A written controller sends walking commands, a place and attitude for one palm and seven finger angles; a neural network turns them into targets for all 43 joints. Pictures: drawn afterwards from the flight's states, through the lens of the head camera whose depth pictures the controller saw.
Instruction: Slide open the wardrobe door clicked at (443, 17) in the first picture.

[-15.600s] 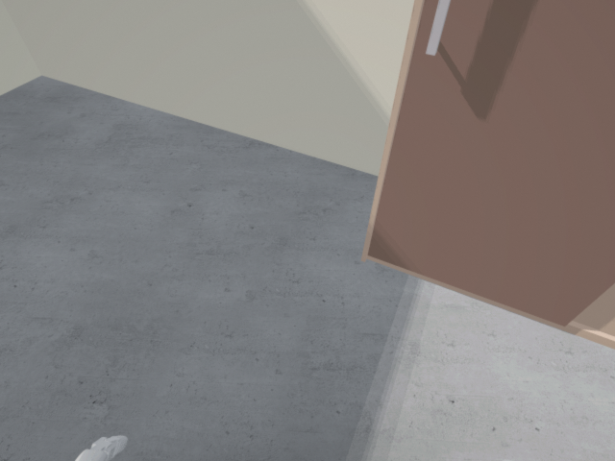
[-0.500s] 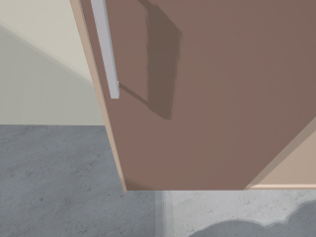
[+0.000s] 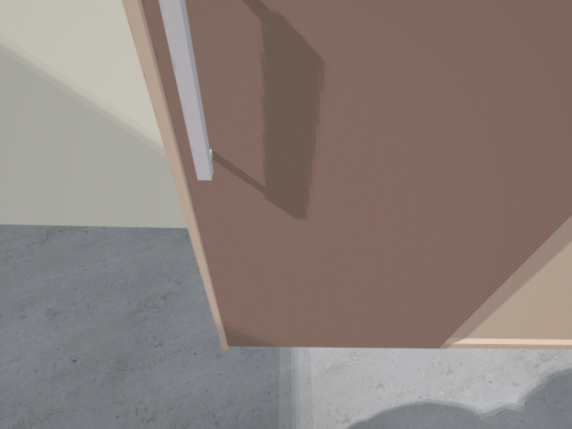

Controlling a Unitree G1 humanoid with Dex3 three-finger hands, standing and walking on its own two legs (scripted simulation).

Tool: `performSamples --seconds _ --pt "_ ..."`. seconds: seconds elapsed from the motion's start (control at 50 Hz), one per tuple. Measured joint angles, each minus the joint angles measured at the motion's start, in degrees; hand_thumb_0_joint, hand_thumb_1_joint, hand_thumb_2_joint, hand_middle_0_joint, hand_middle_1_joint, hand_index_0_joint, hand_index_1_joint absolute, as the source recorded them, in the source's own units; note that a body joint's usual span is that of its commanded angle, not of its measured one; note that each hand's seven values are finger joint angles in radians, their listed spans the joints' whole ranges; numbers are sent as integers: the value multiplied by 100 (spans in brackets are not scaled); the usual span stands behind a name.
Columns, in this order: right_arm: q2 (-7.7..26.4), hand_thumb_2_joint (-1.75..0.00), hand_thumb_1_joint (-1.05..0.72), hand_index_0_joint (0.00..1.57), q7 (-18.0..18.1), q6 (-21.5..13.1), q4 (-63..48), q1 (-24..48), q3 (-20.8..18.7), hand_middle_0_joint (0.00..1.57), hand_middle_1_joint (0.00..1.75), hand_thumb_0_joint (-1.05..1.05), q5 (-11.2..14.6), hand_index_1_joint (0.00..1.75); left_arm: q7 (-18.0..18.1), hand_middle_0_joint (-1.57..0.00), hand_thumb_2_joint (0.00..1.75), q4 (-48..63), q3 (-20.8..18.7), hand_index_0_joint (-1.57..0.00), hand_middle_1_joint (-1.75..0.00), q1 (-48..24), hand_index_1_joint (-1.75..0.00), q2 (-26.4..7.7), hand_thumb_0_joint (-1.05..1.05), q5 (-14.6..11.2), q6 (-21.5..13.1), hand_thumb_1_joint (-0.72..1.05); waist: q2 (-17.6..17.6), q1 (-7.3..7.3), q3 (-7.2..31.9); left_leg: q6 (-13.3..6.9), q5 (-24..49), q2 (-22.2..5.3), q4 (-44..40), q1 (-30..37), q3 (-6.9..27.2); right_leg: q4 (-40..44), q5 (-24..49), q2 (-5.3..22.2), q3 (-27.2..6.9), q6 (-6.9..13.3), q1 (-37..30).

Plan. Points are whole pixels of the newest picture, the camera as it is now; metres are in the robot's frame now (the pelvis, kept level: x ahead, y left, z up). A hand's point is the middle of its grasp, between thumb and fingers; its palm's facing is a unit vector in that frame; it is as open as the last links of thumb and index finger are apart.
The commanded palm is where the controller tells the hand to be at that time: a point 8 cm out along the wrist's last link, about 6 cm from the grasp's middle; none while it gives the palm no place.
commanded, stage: raise the hand with hooked fingers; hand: left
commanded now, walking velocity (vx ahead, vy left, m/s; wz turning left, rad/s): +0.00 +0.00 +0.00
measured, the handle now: (189, 71) +0.47 +0.16 +0.27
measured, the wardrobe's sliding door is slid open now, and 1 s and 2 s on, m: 0.00 0.00 0.00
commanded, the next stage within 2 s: none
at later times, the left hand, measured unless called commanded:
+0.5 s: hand (148, 401) +0.16 +0.19 -0.01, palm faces +0.06 -1.00 -0.03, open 8.5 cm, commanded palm +0.13 +0.25 +0.01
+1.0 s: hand (77, 327) +0.20 +0.25 +0.09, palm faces +0.17 -0.98 -0.05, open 11.5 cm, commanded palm +0.17 +0.29 +0.12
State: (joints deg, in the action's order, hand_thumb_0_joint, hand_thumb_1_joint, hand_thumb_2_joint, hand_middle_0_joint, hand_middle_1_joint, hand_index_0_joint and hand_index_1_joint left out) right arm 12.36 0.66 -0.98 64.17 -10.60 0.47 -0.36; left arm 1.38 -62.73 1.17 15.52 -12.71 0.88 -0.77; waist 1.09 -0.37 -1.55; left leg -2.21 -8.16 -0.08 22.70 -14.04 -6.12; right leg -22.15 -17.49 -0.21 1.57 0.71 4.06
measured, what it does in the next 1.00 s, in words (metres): stands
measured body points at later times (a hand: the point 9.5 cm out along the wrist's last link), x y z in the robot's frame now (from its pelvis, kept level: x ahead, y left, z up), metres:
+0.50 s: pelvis -0.03 -0.03 -0.05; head -0.02 -0.03 +0.40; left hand +0.15 +0.24 +0.00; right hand +0.18 -0.27 -0.10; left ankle +0.05 +0.09 -0.74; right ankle -0.06 -0.11 -0.74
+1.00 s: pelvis -0.02 +0.00 -0.03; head -0.02 -0.01 +0.42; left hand +0.19 +0.31 +0.10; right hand +0.15 -0.24 -0.10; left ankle +0.05 +0.09 -0.74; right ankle -0.06 -0.11 -0.74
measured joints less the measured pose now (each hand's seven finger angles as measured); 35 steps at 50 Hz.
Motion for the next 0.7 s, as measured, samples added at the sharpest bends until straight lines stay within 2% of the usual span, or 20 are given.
performSamples --seconds 0.12,0.14,0.16,0.18,0.2,0.26,0.3,0.34,0.38,0.4,0.42,0.44,0.48,0.54,0.58,0.62,0.66,0.7 --pt "15 -89 -91 20 -6 8 -83 -8 -6 20 30 0 -12 30 0 -20 89 31 34 -20 -30 10 -30 -7 1 28 -2 91 -35 16 -38 17 -5 1 4 18 31 24 -4 -6 31 11 -45" --pt "31 -89 -91 20 25 -52 -391 -154 17 20 30 1 64 30 -22 -20 89 864 -100 -20 -30 236 -30 0 1 -153 304 91 -53 39 -40 14 -18 10 82 -81 80 -47 -31 -2 85 17 29" --pt "36 -89 -91 20 105 -273 -730 -346 45 20 30 1 128 30 26 -20 89 1916 -182 -20 -30 515 -30 -14 2 -338 362 91 -30 -24 -45 13 -23 39 124 -143 74 -224 -99 34 86 24 158" --pt "40 -89 -91 20 187 -554 -954 -475 84 20 30 1 155 30 120 -20 89 2761 -240 -20 -30 698 -31 -28 2 -460 192 90 10 -94 -36 14 -22 76 144 -180 40 -445 -195 83 58 28 295" --pt "48 -89 -91 20 225 -769 -1147 -537 101 20 30 1 189 30 237 -20 89 3484 -267 -20 -31 796 -31 -33 2 -579 61 90 23 -93 -25 11 -28 109 196 -234 38 -637 -291 121 63 29 401" --pt "85 -89 -91 20 251 -1183 -1750 -533 83 20 30 1 240 30 309 -20 88 5062 -407 -20 -32 681 -33 32 2 -843 -298 87 -61 103 74 5 -110 139 577 -604 174 -1051 -479 157 214 40 714" --pt "72 -89 -91 20 220 -1360 -2035 -434 16 21 30 1 165 30 151 -20 86 5638 -565 -20 -34 457 -35 45 2 -949 -783 84 -113 189 296 32 -214 86 916 -980 218 -1346 -579 119 255 75 1056" --pt "35 -89 -91 20 127 -1446 -2278 -285 -45 21 30 1 123 30 -225 -21 85 5851 -799 -20 -36 296 -37 39 2 -1140 -1454 81 -115 225 531 77 -364 -9 1318 -1387 194 -1732 -711 56 221 118 1469" --pt "12 -89 -90 20 26 -1499 -2484 -126 -77 21 30 1 103 30 -805 -21 83 5827 -1036 -20 -39 251 -39 13 1 -1425 -2129 77 -63 242 726 125 -554 -99 1807 -1852 169 -2238 -903 2 187 160 1949" --pt "16 -89 -90 20 -8 -1507 -2593 -66 -93 21 30 1 111 30 -1132 -21 82 5783 -1134 -21 -40 268 -41 -11 1 -1547 -2357 75 -27 230 783 146 -653 -136 2056 -2065 166 -2495 -1012 -19 181 181 2165" --pt "32 -89 -90 20 -29 -1501 -2710 -27 -119 21 30 1 131 30 -1426 -21 82 5752 -1215 -21 -42 324 -42 -46 1 -1627 -2438 73 4 196 801 142 -737 -167 2274 -2226 169 -2716 -1113 -39 181 211 2323" --pt "63 -89 -90 20 -33 -1475 -2835 -15 -147 21 30 1 159 30 -1662 -21 81 5757 -1269 -21 -43 430 -43 -90 1 -1687 -2360 70 18 151 800 165 -818 -190 2451 -2336 182 -2884 -1195 -56 190 260 2422" --pt "151 -89 -90 20 22 -1412 -3052 -47 -193 21 30 1 215 30 -1951 -22 79 5819 -1335 -22 -46 746 -46 -183 1 -1783 -1945 66 0 48 774 209 -916 -208 2672 -2421 230 -3066 -1299 -67 231 231 2467" --pt "265 -90 -90 20 180 -1406 -3186 -165 -221 21 30 1 235 30 -1910 -23 76 5965 -1480 -22 -50 1233 -50 -259 1 -1863 -1446 59 -76 -105 768 204 -1003 -208 2804 -2412 344 -3084 -1367 -87 339 231 2362" --pt "312 -90 -90 20 285 -1493 -3134 -210 -210 20 30 1 225 30 -1715 -23 74 6068 -1606 -23 -53 1330 -53 -249 2 -1901 -1504 54 -140 -191 699 212 -1021 -210 2863 -2409 467 -3030 -1363 -114 456 242 2267" --pt "336 -90 -90 20 372 -1620 -2995 -212 -167 20 30 1 216 30 -1578 -23 72 6194 -1696 -23 -56 1190 -56 -224 2 -1942 -1772 49 -197 -277 586 221 -1019 -213 2925 -2437 589 -2988 -1341 -145 573 265 2209" --pt "333 -90 -90 20 438 -1736 -2810 -177 -87 20 30 1 219 30 -1591 -23 70 6380 -1699 -23 -59 901 -59 -217 2 -2009 -2033 45 -244 -337 461 223 -1004 -217 2964 -2449 678 -2954 -1313 -171 657 276 2161" --pt "288 -90 -90 20 492 -1796 -2640 -139 16 20 30 1 237 30 -1762 -23 68 6551 -1631 -23 -62 562 -62 -267 2 -2048 -2120 40 -275 -348 366 224 -965 -216 2919 -2398 716 -2874 -1264 -182 690 264 2089"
